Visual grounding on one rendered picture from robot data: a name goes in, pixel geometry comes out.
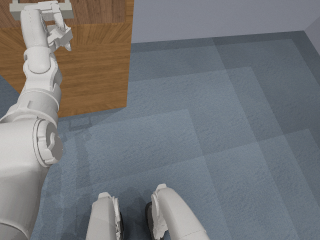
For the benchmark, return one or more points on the cabinet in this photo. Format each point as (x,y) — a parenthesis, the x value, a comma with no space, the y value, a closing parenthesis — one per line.
(95,73)

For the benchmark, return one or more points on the left robot forearm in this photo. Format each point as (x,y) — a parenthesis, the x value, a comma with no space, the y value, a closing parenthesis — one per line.
(41,95)

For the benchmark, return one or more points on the robot left upper arm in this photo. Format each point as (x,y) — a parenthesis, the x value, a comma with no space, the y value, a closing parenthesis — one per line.
(27,150)

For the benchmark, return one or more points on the right robot foot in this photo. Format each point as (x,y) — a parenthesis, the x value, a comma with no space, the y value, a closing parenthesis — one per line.
(150,222)

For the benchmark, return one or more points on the drawer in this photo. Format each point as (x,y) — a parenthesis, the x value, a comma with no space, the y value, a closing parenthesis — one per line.
(84,11)

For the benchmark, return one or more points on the handle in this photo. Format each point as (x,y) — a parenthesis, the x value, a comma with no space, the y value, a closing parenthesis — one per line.
(16,7)

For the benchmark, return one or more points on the left robot hand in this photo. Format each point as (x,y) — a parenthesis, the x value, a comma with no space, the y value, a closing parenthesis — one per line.
(35,32)

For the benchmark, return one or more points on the robot left thigh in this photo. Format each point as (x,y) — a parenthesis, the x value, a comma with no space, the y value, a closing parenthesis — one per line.
(104,217)

